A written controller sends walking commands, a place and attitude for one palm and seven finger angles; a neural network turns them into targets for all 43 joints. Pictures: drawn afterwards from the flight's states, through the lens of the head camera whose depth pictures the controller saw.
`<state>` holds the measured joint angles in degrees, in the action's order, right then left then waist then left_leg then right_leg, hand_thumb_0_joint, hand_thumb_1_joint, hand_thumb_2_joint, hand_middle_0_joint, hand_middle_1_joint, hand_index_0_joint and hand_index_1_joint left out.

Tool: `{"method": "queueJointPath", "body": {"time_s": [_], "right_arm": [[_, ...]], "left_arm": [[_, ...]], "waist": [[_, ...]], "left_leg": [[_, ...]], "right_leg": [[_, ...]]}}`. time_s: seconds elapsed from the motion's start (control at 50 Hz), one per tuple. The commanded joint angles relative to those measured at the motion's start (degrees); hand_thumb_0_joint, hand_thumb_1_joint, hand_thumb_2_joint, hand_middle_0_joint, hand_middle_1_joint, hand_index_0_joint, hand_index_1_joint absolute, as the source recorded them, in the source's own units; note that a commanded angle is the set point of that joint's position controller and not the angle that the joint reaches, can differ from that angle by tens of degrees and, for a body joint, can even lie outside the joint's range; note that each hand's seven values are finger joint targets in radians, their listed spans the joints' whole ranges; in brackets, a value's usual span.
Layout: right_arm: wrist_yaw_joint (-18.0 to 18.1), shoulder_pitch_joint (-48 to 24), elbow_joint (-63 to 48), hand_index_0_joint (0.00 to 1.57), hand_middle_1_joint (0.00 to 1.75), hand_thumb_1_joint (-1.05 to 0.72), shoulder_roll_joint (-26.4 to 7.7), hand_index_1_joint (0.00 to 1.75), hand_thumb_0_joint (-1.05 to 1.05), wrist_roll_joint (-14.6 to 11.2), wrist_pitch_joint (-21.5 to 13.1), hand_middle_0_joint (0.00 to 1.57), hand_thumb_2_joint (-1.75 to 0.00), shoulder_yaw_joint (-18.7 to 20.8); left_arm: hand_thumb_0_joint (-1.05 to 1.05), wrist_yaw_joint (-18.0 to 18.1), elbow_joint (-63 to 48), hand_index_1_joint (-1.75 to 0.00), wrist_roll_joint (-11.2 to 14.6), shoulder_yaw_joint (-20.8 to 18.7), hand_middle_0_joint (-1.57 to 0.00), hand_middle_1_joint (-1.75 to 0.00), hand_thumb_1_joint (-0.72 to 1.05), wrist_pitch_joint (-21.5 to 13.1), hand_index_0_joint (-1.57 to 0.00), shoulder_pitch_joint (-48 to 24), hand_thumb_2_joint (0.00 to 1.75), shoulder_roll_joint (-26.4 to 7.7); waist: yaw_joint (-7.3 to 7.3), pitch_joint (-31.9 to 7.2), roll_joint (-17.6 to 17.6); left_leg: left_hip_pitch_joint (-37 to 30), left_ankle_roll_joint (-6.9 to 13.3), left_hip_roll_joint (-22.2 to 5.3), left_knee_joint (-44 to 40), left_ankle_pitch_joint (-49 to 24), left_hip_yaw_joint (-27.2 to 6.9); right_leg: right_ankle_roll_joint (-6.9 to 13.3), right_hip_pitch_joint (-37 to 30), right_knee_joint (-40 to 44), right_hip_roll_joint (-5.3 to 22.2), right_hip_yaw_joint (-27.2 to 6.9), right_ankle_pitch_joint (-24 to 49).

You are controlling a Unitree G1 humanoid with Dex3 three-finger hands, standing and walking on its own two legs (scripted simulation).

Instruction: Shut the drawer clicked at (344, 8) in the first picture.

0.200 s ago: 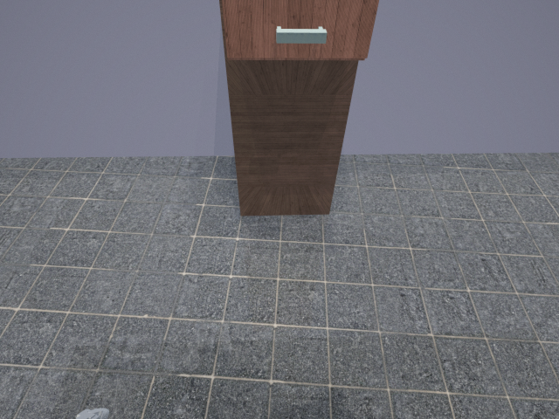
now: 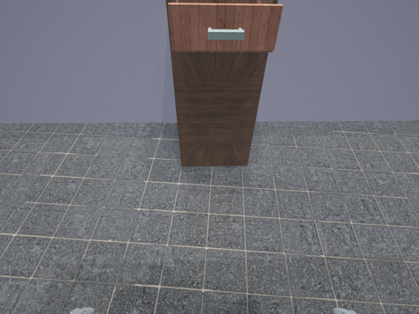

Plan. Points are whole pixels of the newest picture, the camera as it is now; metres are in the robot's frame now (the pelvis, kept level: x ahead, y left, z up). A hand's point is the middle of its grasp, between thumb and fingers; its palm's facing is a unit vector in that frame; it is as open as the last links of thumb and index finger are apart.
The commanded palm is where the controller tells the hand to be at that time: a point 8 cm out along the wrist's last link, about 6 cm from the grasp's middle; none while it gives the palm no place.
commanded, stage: stand and wait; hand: left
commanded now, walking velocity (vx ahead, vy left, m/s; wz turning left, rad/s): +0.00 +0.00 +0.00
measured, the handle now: (225, 32) +0.96 +0.01 +0.15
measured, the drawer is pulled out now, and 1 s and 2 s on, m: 0.17 0.17 0.17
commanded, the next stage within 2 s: look at it before walking up in 0.62 s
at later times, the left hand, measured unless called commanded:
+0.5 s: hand out of the picture +0.05 +0.23 -0.15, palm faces -0.03 -0.94 -0.34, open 7.4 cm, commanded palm none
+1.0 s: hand out of the picture +0.06 +0.22 -0.15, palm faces -0.03 -0.94 -0.33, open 7.4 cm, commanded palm none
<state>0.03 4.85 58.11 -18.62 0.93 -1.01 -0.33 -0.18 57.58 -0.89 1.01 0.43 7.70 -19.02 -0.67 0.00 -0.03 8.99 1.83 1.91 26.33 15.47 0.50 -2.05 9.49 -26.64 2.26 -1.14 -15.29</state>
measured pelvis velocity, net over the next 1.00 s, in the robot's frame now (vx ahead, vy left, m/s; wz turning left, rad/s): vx -0.02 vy -0.02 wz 0.00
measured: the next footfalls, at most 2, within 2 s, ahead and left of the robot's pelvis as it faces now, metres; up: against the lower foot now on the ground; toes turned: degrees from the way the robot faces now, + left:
none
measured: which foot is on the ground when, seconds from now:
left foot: down 0.00-1.00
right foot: down 0.00-1.00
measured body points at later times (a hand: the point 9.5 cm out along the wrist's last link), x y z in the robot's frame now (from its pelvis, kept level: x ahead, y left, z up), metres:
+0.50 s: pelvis -0.02 -0.02 +0.00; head -0.02 -0.02 +0.45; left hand +0.05 +0.28 -0.13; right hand +0.05 -0.32 -0.13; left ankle -0.01 +0.10 -0.74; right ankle -0.01 -0.14 -0.74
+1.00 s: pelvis -0.02 -0.02 +0.01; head -0.02 -0.02 +0.46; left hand +0.06 +0.27 -0.12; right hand +0.06 -0.32 -0.13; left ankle -0.01 +0.10 -0.74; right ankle -0.01 -0.14 -0.74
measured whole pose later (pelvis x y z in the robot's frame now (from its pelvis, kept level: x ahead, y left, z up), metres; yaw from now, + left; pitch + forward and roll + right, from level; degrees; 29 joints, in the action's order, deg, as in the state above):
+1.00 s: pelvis -0.02 -0.02 +0.01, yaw +0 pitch -2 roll +0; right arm 0.0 7.0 64.0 -19.4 0.6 -1.0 -0.2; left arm -0.3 61.8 -0.9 0.6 -0.3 8.2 -19.2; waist -0.2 0.9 0.1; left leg 8.0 -0.2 -0.1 21.4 11.4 -0.1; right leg -0.2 8.6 -22.0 0.3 -0.5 -11.4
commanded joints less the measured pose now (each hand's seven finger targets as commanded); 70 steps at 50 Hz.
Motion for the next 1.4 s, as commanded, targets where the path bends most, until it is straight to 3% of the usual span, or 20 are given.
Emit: {"method": "queueJointPath", "body": {"time_s": [0.0,0.18,0.52,1.3,1.36,1.38], "right_arm": [[0.8,-2.7,-3.31,0.2,0.3,-0.9,-12.34,0.3,0.0,-0.21,-1.26,0.2,-0.9,3.04],[0.71,-2.21,-1.43,0.2,0.3,-0.9,-12.17,0.3,0.0,-0.4,-1.15,0.2,-0.9,2.82],[0.6,-0.34,1.74,0.2,0.3,-0.9,-12.54,0.3,0.0,-0.49,-1.05,0.2,-0.9,2.41],[0.71,-0.5,2.24,0.2,0.3,-0.9,-12.73,0.3,0.0,-0.59,-1.14,0.2,-0.9,2.25],[0.98,-0.21,2.25,0.2,0.3,-0.9,-13.12,0.3,0.0,-0.48,-1.22,0.2,-0.9,2.5],[1.09,0.64,2.08,0.2,0.3,-0.9,-11.88,0.3,0.0,-0.47,-1.01,0.2,-0.9,2.46]], "left_arm": [[0.0,1.09,-3.17,-0.3,0.11,-2.99,-0.2,-0.3,0.9,-1.65,-0.2,-2.1,0.9,-12.2],[0.0,0.91,-1.6,-0.3,0.1,-3.08,-0.2,-0.3,0.9,-1.75,-0.2,-1.59,0.9,-12.11],[0.0,0.87,0.89,-0.3,0.29,-2.89,-0.2,-0.3,0.9,-1.97,-0.2,-1.3,0.9,-12.45],[0.0,0.86,1.36,-0.3,0.24,-2.9,-0.2,-0.3,0.9,-2.19,-0.2,-1.15,0.9,-12.46],[0.0,0.75,0.99,-0.3,0.19,-3.15,-0.2,-0.3,0.9,-1.82,-0.2,-1.58,0.9,-12.65],[0.0,0.77,0.75,-0.3,0.16,-3.2,-0.2,-0.3,0.9,-1.42,-0.2,-1.01,0.9,-11.59]], "waist": [[0.6,-2.4,-0.07],[0.51,-1.34,0.09],[0.55,-0.78,-0.29],[0.62,-1.81,-0.23],[0.72,-0.94,0.59],[0.71,-1.01,-0.12]], "left_leg": [[-0.33,0.98,-7.8,-5.22,-14.86,-5.93],[0.45,0.76,-7.88,-6.89,-9.47,-6.41],[0.47,0.12,-8.11,-8.1,-7.35,-6.55],[-2.08,-0.22,-8.8,-9.0,-11.47,-6.47],[-2.67,-0.37,-9.22,-8.58,-11.64,-5.52],[-2.99,-0.48,-9.44,-7.24,-12.33,-4.6]], "right_leg": [[3.51,-0.55,3.3,4.18,-3.44,12.74],[3.59,-0.28,5.82,4.32,-4.21,8.31],[3.83,-0.07,8.19,4.68,-5.62,5.37],[3.71,-1.39,8.88,4.57,-5.22,10.6],[3.83,-0.18,8.18,3.99,-5.85,12.01],[3.85,0.67,7.13,3.87,-6.24,13.79]]}}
